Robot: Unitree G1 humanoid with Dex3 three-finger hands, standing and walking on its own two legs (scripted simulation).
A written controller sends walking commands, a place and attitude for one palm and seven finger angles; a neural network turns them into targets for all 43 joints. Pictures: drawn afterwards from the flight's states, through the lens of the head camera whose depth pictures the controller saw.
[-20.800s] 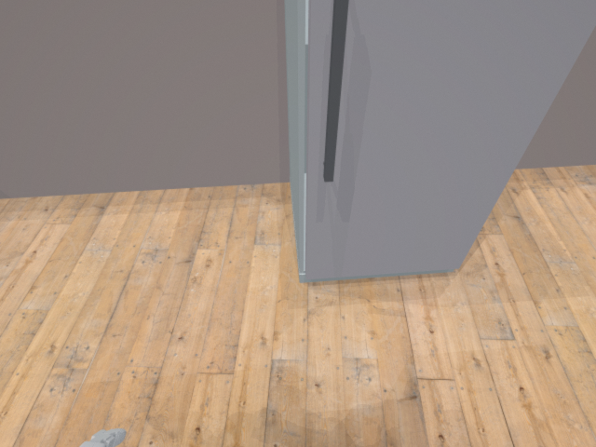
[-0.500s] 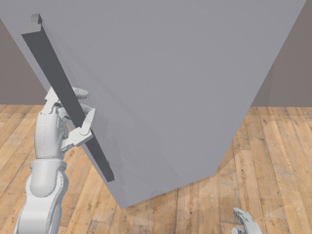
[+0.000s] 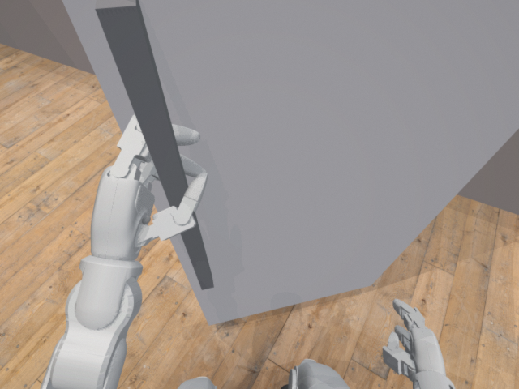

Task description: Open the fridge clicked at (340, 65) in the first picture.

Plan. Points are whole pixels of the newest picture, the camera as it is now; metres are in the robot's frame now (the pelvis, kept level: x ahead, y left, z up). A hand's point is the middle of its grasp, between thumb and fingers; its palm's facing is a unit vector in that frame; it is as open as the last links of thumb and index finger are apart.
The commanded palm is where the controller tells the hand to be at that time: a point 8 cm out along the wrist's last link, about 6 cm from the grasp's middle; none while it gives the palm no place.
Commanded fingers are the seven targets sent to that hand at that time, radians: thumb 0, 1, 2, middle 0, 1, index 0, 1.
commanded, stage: walk backward, drawing the door open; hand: left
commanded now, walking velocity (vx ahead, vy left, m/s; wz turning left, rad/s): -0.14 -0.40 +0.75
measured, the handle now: (183, 199) +0.33 +0.10 +0.14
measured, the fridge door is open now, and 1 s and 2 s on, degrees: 38 59 66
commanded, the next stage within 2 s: stop walking and hold the door back in 1.18 s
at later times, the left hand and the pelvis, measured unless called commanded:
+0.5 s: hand (229, 274) +0.21 +0.04 +0.19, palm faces +0.45 -0.87 -0.19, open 6.7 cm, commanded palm +0.15 +0.07 +0.19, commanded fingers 0.00 0.90 0.90 -0.45 -1.40 -0.45 -1.40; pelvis -0.01 -0.21 +0.01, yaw +23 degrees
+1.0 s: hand (313, 374) +0.13 -0.03 +0.19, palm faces +0.82 -0.52 -0.23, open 6.4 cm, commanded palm +0.06 -0.03 +0.19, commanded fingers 0.00 0.90 0.90 -0.45 -1.40 -0.45 -1.40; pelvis +0.06 -0.37 +0.02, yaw +43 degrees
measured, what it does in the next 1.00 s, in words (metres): steps to the right, turning left: right foot, then left foot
